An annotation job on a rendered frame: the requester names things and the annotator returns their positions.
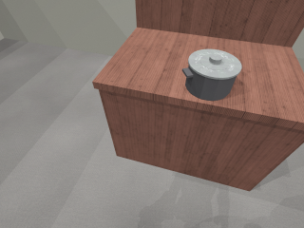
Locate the table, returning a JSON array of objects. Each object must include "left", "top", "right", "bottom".
[{"left": 92, "top": 0, "right": 304, "bottom": 192}]

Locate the knob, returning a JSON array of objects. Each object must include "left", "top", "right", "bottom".
[{"left": 209, "top": 53, "right": 222, "bottom": 64}]

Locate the pot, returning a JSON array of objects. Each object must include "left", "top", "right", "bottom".
[{"left": 182, "top": 66, "right": 237, "bottom": 101}]

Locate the lid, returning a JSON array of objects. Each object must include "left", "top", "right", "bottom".
[{"left": 188, "top": 48, "right": 242, "bottom": 80}]

